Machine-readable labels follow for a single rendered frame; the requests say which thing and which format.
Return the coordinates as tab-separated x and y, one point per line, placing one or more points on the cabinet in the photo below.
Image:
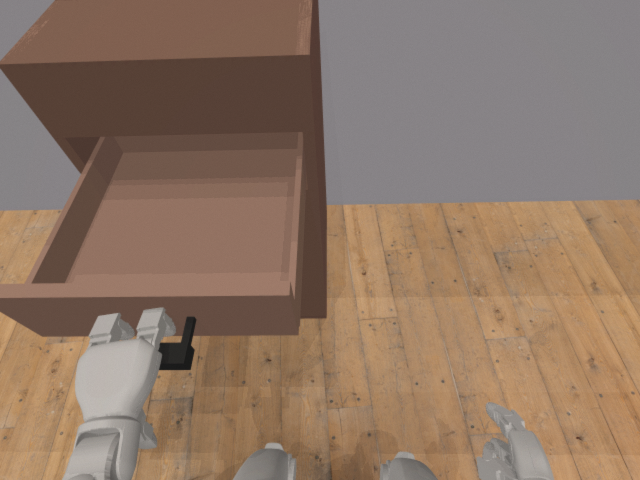
104	68

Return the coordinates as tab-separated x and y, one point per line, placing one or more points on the drawer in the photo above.
209	226

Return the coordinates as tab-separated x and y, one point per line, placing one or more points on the left robot thigh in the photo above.
268	464

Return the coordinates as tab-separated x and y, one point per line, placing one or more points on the robot thigh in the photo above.
268	464
405	469

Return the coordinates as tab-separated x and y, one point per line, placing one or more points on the right robot thigh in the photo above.
405	469

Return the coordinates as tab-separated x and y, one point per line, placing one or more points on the handle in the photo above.
179	356

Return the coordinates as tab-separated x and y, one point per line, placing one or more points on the robot left hand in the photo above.
114	378

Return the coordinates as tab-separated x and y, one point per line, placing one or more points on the robot right hand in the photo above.
523	457

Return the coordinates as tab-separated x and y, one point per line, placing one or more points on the left robot forearm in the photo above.
106	448

